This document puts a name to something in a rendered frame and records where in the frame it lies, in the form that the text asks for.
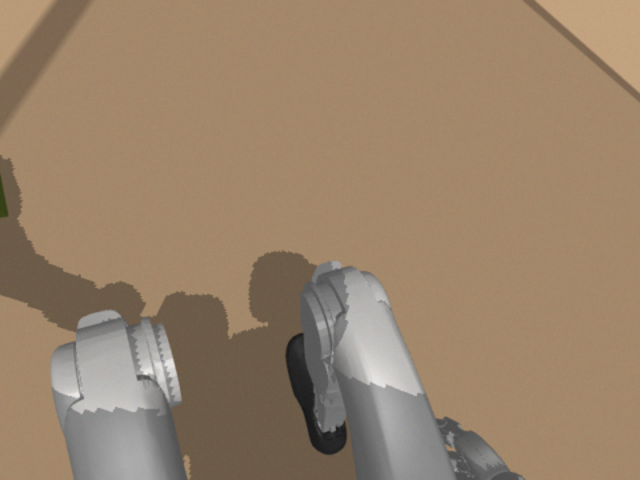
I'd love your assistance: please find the right robot hand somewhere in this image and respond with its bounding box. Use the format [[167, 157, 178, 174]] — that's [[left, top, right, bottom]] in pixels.
[[436, 417, 511, 480]]

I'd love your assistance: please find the right robot foot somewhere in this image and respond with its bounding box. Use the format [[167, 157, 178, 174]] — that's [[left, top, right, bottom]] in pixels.
[[286, 333, 347, 455]]

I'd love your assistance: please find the small box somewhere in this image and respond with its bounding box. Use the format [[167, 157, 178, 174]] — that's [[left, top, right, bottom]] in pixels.
[[0, 175, 9, 218]]

